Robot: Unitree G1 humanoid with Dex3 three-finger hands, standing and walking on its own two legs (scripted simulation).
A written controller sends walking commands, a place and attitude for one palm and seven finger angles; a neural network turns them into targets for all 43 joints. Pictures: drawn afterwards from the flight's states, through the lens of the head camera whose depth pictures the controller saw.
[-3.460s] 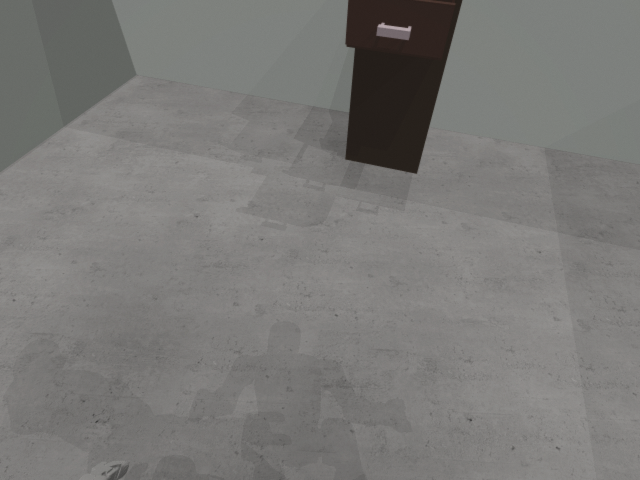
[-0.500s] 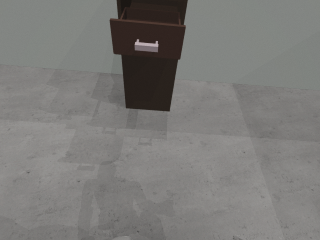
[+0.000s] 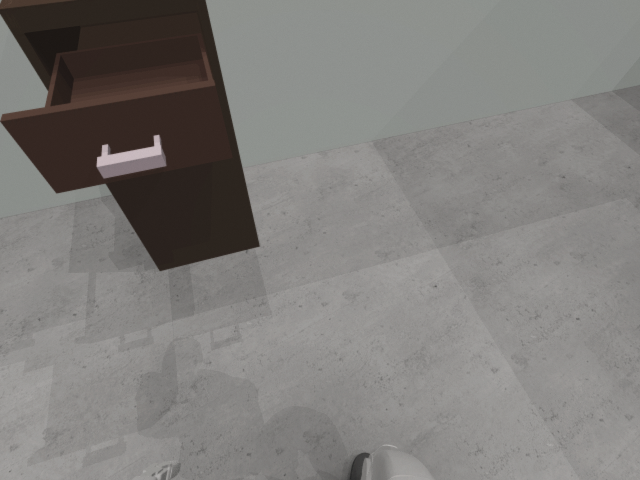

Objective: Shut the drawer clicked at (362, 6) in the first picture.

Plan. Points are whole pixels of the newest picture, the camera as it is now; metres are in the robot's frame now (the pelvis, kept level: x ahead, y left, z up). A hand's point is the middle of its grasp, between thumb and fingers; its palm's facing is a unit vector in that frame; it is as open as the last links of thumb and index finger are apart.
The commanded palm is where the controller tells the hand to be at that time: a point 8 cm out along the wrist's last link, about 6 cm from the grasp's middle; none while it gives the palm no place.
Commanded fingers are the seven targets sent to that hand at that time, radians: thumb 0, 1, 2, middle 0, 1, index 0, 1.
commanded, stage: turn to face it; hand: left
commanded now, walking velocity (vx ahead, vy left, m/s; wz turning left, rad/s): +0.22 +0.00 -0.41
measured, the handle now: (132, 153) +0.62 +0.34 +0.03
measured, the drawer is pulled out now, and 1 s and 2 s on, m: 0.30 0.30 0.30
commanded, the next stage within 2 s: take the last steps up to it in 0.82 s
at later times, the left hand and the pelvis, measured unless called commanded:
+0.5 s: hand (197, 441) +0.20 +0.19 -0.17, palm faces +0.18 -0.97 -0.17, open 7.3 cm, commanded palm none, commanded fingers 0.00 0.90 0.90 -0.20 -0.30 -0.20 -0.30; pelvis +0.14 +0.01 +0.00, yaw +6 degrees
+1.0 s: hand out of the picture +0.14 +0.14 -0.14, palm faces +0.30 -0.92 -0.25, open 7.4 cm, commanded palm none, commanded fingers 0.00 0.90 0.90 -0.20 -0.30 -0.20 -0.30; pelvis +0.15 -0.04 +0.02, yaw +15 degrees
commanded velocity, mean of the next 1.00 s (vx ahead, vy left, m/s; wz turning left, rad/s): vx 0.03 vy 0.00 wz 0.31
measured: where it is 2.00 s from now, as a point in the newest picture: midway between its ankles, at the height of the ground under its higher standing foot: (308, 419)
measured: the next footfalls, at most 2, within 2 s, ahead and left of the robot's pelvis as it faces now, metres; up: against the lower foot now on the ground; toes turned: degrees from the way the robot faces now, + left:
right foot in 0.02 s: +0.16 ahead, -0.10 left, +0.00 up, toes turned -9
left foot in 0.44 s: +0.22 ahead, +0.11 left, +0.00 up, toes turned +14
